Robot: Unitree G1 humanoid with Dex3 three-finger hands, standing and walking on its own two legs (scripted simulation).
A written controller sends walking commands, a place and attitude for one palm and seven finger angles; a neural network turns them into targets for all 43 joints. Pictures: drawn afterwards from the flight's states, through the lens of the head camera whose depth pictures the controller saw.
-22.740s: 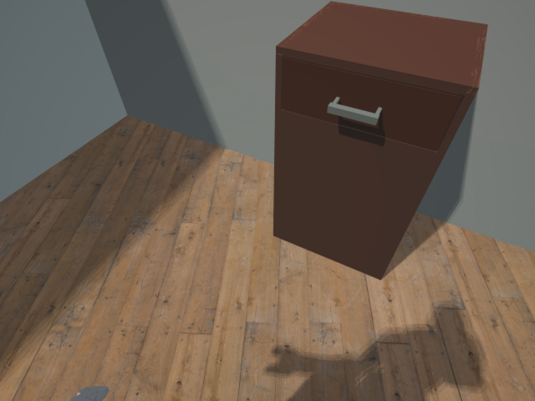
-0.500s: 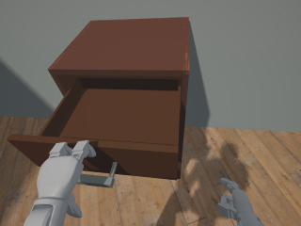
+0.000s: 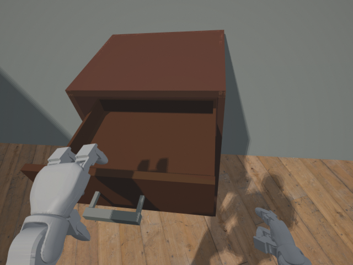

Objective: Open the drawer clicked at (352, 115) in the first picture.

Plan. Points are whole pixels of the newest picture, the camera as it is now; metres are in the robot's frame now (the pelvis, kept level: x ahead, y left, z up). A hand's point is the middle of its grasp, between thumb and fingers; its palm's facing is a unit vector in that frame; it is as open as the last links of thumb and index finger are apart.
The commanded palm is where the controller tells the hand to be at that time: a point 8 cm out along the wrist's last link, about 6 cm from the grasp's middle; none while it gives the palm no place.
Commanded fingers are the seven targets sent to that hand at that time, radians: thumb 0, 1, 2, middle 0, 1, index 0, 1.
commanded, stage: lift the hand off the handle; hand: left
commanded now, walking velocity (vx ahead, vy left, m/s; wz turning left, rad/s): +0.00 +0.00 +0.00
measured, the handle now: (115, 207) +0.23 +0.20 +0.00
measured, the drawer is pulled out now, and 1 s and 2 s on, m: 0.29 0.29 0.29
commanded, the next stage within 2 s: draw the hand back to the body in 0.22 s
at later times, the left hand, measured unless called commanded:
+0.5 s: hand (78, 194) +0.19 +0.21 +0.14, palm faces +0.11 -0.10 -0.99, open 13.8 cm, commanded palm +0.16 +0.21 +0.20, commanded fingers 0.00 -0.50 0.30 -0.30 -1.20 -0.30 -1.20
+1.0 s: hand (64, 199) +0.18 +0.23 +0.15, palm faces +0.22 -0.53 -0.82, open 13.8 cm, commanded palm +0.14 +0.25 +0.20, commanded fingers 0.00 -0.32 0.38 -0.29 -1.09 -0.29 -1.09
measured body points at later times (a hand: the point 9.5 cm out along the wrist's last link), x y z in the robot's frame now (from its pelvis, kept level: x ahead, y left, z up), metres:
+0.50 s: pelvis -0.01 -0.02 +0.00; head -0.01 -0.07 +0.45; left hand +0.18 +0.21 +0.20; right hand +0.23 -0.21 -0.09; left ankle -0.02 +0.11 -0.74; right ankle -0.01 -0.11 -0.74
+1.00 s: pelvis +0.00 +0.00 +0.00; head +0.00 -0.05 +0.45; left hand +0.16 +0.25 +0.19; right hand +0.23 -0.21 -0.09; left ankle -0.02 +0.11 -0.74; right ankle -0.01 -0.11 -0.74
